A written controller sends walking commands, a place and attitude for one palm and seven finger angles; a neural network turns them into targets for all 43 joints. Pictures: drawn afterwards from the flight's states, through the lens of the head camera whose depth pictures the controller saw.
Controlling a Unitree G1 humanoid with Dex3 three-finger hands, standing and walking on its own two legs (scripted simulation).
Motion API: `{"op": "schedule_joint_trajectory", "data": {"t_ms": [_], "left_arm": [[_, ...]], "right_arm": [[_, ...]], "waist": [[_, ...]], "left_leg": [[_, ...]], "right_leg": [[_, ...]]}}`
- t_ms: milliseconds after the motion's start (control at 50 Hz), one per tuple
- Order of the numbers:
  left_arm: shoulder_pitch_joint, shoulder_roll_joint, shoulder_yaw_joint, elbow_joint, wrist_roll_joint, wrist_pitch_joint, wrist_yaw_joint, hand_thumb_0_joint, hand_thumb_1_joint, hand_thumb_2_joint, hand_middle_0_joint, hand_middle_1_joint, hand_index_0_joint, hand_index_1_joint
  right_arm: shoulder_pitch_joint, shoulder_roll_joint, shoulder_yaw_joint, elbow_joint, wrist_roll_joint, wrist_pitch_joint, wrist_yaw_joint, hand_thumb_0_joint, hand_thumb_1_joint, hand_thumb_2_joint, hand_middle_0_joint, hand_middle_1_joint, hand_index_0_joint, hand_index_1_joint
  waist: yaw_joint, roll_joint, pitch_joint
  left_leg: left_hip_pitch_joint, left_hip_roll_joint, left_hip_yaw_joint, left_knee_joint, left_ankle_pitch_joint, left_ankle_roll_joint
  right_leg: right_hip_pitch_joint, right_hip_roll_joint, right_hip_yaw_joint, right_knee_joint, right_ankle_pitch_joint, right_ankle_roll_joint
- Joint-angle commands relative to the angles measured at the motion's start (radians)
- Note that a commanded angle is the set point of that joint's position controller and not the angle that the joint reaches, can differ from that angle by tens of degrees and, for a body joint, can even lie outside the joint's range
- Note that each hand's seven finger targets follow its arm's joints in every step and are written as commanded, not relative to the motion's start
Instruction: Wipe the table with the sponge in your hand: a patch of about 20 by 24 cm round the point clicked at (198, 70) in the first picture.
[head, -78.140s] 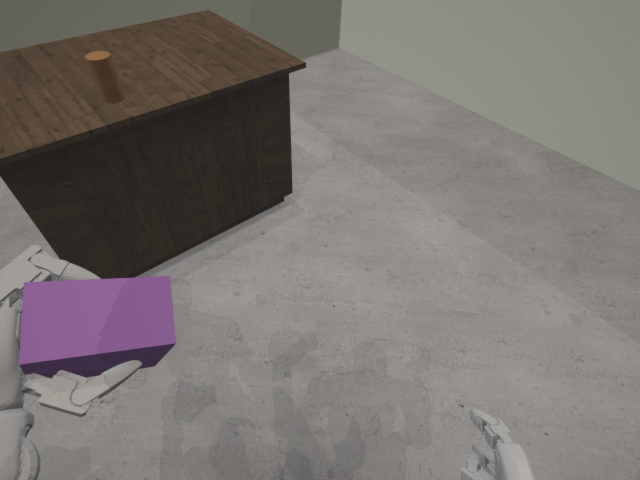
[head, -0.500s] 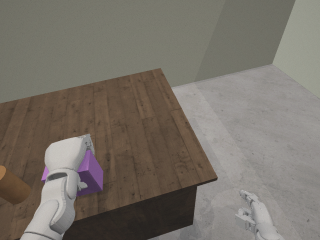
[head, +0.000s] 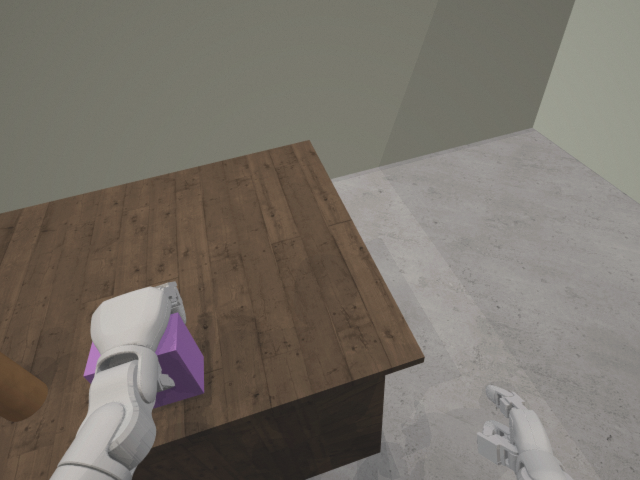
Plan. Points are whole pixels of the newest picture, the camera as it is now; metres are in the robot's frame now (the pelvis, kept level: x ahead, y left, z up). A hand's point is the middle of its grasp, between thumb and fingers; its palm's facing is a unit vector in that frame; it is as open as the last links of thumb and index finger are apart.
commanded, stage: move the sponge above the wiping area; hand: left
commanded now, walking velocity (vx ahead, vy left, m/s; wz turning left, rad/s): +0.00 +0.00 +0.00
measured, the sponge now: (155, 371) +0.24 +0.28 -0.01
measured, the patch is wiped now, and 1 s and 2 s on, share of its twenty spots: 0.00 0.00 0.00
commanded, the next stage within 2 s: lower the sponge onto the table in 0.36 s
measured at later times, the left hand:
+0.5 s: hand (139, 346) +0.25 +0.28 +0.04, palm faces -0.04 -0.10 -0.99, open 10.2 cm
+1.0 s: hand (145, 349) +0.25 +0.28 +0.03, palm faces -0.05 -0.11 -0.99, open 10.2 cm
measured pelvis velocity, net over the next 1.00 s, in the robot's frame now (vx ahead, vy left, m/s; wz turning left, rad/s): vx -0.01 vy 0.02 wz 0.00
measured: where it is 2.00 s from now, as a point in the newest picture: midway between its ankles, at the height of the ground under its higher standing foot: outside the picture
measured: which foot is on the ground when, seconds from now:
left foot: down 0.00-1.00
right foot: down 0.00-1.00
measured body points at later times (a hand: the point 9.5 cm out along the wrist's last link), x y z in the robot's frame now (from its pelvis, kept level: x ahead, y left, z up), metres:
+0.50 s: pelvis +0.00 +0.01 +0.00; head +0.00 -0.03 +0.45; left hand +0.24 +0.28 +0.10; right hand +0.24 -0.20 -0.09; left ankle +0.01 +0.12 -0.74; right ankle -0.01 -0.09 -0.74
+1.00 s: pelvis -0.01 +0.02 +0.00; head -0.01 -0.02 +0.45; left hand +0.25 +0.28 +0.09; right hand +0.23 -0.19 -0.10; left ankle +0.01 +0.12 -0.74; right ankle -0.01 -0.09 -0.74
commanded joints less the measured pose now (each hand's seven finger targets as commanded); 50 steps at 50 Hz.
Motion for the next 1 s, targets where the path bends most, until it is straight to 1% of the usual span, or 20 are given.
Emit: {"op": "schedule_joint_trajectory", "data": {"t_ms": [0,60,140,220,240,260,340,420,440,460,540,620,640,700,740,820,840,860,940,980], "left_arm": [[-0.237,0.229,0.129,-0.231,0.026,-0.004,0.023,0.0,0.1,1.3,-1.2,-1.6,-1.2,-1.6],[-0.23,0.213,0.111,-0.25,0.026,-0.022,0.009,0.0,0.1,1.3,-1.2,-1.6,-1.2,-1.6],[-0.277,0.259,0.148,-0.224,0.032,-0.041,0.003,0.0,0.1,1.3,-1.2,-1.6,-1.2,-1.6],[-0.242,0.234,0.14,-0.244,0.03,-0.067,0.008,0.0,0.1,1.3,-1.2,-1.6,-1.2,-1.6],[-0.223,0.265,0.173,-0.263,0.033,-0.066,0.012,0.0,0.1,1.3,-1.2,-1.6,-1.2,-1.6],[-0.223,0.21,0.126,-0.273,0.031,-0.066,0.01,0.0,0.1,1.3,-1.2,-1.6,-1.2,-1.6],[-0.198,0.241,0.164,-0.235,0.034,-0.042,0.016,0.0,0.1,1.3,-1.2,-1.6,-1.2,-1.6],[-0.199,0.211,0.132,-0.236,0.027,-0.029,0.011,0.0,0.1,1.3,-1.2,-1.6,-1.2,-1.6],[-0.189,0.259,0.177,-0.239,0.026,-0.024,0.013,0.0,0.1,1.3,-1.2,-1.6,-1.2,-1.6],[-0.229,0.203,0.12,-0.259,0.024,-0.029,0.008,0.0,0.1,1.3,-1.2,-1.6,-1.2,-1.6],[-0.249,0.249,0.152,-0.272,0.037,-0.048,0.009,0.0,0.1,1.3,-1.2,-1.6,-1.2,-1.6],[-0.267,0.203,0.107,-0.266,0.041,-0.071,0.016,0.0,0.1,1.3,-1.2,-1.6,-1.2,-1.6],[-0.263,0.236,0.141,-0.274,0.042,-0.07,0.021,0.0,0.1,1.3,-1.2,-1.6,-1.2,-1.6],[-0.283,0.165,0.071,-0.258,0.044,-0.07,0.026,0.0,0.1,1.3,-1.2,-1.6,-1.2,-1.6],[-0.262,0.209,0.122,-0.223,0.04,-0.053,0.035,0.0,0.1,1.3,-1.2,-1.6,-1.2,-1.6],[-0.258,0.165,0.086,-0.171,0.045,-0.023,0.033,0.0,0.1,1.3,-1.2,-1.6,-1.2,-1.6],[-0.24,0.223,0.145,-0.18,0.047,-0.018,0.039,0.0,0.1,1.3,-1.2,-1.6,-1.2,-1.6],[-0.244,0.162,0.086,-0.193,0.047,-0.014,0.034,0.0,0.1,1.3,-1.2,-1.6,-1.2,-1.6],[-0.214,0.21,0.133,-0.208,0.047,-0.022,0.039,0.0,0.1,1.3,-1.2,-1.6,-1.2,-1.6],[-0.219,0.149,0.072,-0.215,0.048,-0.03,0.036,0.0,0.1,1.3,-1.2,-1.6,-1.2,-1.6]], "right_arm": [[-0.205,-0.098,-0.03,-0.188,-0.005,-0.059,-0.01,0.0,-0.9,-0.9,0.2,0.3,0.2,0.3],[-0.196,-0.092,-0.03,-0.193,-0.01,-0.063,-0.013,0.0,-0.9,-0.9,0.2,0.3,0.2,0.3],[-0.193,-0.1,-0.028,-0.175,-0.012,-0.063,-0.019,0.0,-0.9,-0.9,0.2,0.3,0.2,0.3],[-0.182,-0.094,-0.035,-0.178,-0.014,-0.072,-0.016,0.0,-0.9,-0.9,0.2,0.3,0.2,0.3],[-0.189,-0.099,-0.036,-0.18,-0.018,-0.07,-0.015,0.0,-0.9,-0.9,0.2,0.3,0.2,0.3],[-0.188,-0.089,-0.031,-0.191,-0.016,-0.072,-0.013,0.0,-0.9,-0.9,0.2,0.3,0.2,0.3],[-0.194,-0.1,-0.033,-0.178,-0.016,-0.063,-0.008,0.0,-0.9,-0.9,0.2,0.3,0.2,0.3],[-0.2,-0.098,-0.032,-0.183,-0.011,-0.061,-0.009,0.0,-0.9,-0.9,0.2,0.3,0.2,0.3],[-0.207,-0.104,-0.032,-0.181,-0.014,-0.059,-0.012,0.0,-0.9,-0.9,0.2,0.3,0.2,0.3],[-0.203,-0.096,-0.028,-0.187,-0.011,-0.06,-0.013,0.0,-0.9,-0.9,0.2,0.3,0.2,0.3],[-0.198,-0.098,-0.03,-0.177,-0.017,-0.064,-0.013,0.0,-0.9,-0.9,0.2,0.3,0.2,0.3],[-0.183,-0.091,-0.032,-0.176,-0.018,-0.072,-0.014,0.0,-0.9,-0.9,0.2,0.3,0.2,0.3],[-0.189,-0.094,-0.032,-0.174,-0.018,-0.072,-0.014,0.0,-0.9,-0.9,0.2,0.3,0.2,0.3],[-0.187,-0.087,-0.03,-0.175,-0.015,-0.078,-0.01,0.0,-0.9,-0.9,0.2,0.3,0.2,0.3],[-0.189,-0.096,-0.031,-0.166,-0.014,-0.072,-0.011,0.0,-0.9,-0.9,0.2,0.3,0.2,0.3],[-0.194,-0.095,-0.028,-0.168,-0.009,-0.058,-0.007,0.0,-0.9,-0.9,0.2,0.3,0.2,0.3],[-0.196,-0.104,-0.03,-0.164,-0.012,-0.054,-0.005,0.0,-0.9,-0.9,0.2,0.3,0.2,0.3],[-0.202,-0.094,-0.024,-0.181,-0.01,-0.052,-0.001,0.0,-0.9,-0.9,0.2,0.3,0.2,0.3],[-0.194,-0.101,-0.031,-0.176,-0.014,-0.048,0.004,0.0,-0.9,-0.9,0.2,0.3,0.2,0.3],[-0.183,-0.09,-0.031,-0.186,-0.011,-0.053,0.007,0.0,-0.9,-0.9,0.2,0.3,0.2,0.3]], "waist": [[0.008,-0.095,-0.233],[0.001,-0.076,-0.217],[-0.004,-0.079,-0.174],[0.005,-0.067,-0.229],[0.016,-0.043,-0.236],[0.009,-0.057,-0.239],[0.013,-0.077,-0.193],[0.009,-0.108,-0.211],[0.018,-0.092,-0.203],[0.0,-0.076,-0.218],[0.007,-0.046,-0.21],[-0.003,-0.057,-0.211],[0.005,-0.036,-0.208],[-0.001,-0.035,-0.206],[0.008,-0.05,-0.191],[0.007,-0.104,-0.2],[0.019,-0.081,-0.207],[0.016,-0.077,-0.217],[0.019,-0.061,-0.232],[0.009,-0.056,-0.222]], "left_leg": [[0.102,-0.045,-0.064,-0.009,0.241,0.051],[0.111,-0.046,-0.057,-0.003,0.241,0.055],[0.106,-0.046,-0.068,-0.016,0.203,0.05],[0.119,-0.041,-0.063,-0.008,0.253,0.05],[0.13,-0.042,-0.068,-0.012,0.259,0.048],[0.125,-0.039,-0.065,-0.01,0.272,0.049],[0.105,-0.035,-0.072,-0.022,0.251,0.042],[0.102,-0.034,-0.065,-0.024,0.242,0.046],[0.104,-0.038,-0.074,-0.029,0.229,0.045],[0.108,-0.033,-0.062,-0.027,0.233,0.048],[0.127,-0.033,-0.08,-0.029,0.226,0.046],[0.125,-0.027,-0.083,-0.029,0.222,0.045],[0.13,-0.027,-0.095,-0.038,0.21,0.042],[0.129,-0.02,-0.097,-0.041,0.199,0.038],[0.119,-0.022,-0.098,-0.052,0.184,0.036],[0.097,-0.022,-0.085,-0.049,0.194,0.035],[0.099,-0.024,-0.095,-0.054,0.198,0.031],[0.098,-0.024,-0.088,-0.051,0.203,0.033],[0.104,-0.026,-0.097,-0.041,0.228,0.033],[0.106,-0.024,-0.092,-0.03,0.227,0.039]], "right_leg": [[0.081,-0.012,0.108,-0.069,0.303,-0.015],[0.071,-0.012,0.105,-0.074,0.309,-0.015],[0.037,-0.003,0.126,-0.095,0.241,-0.021],[0.065,-0.011,0.099,-0.071,0.303,-0.019],[0.071,-0.004,0.122,-0.075,0.298,-0.027],[0.075,-0.009,0.091,-0.066,0.317,-0.022],[0.054,-0.003,0.11,-0.077,0.285,-0.026],[0.065,-0.011,0.094,-0.076,0.283,-0.017],[0.066,-0.005,0.113,-0.084,0.256,-0.023],[0.066,-0.011,0.087,-0.077,0.269,-0.017],[0.042,-0.001,0.103,-0.087,0.229,-0.027],[0.029,-0.003,0.079,-0.082,0.216,-0.022],[0.026,0.005,0.093,-0.089,0.185,-0.03],[0.008,0.001,0.062,-0.081,0.167,-0.025],[0.017,0.008,0.085,-0.093,0.152,-0.031],[0.03,0.0,0.069,-0.086,0.177,-0.023],[0.042,0.008,0.09,-0.085,0.172,-0.032],[0.049,0.002,0.061,-0.079,0.183,-0.026],[0.058,0.008,0.092,-0.074,0.216,-0.033],[0.038,0.005,0.068,-0.067,0.215,-0.027]]}}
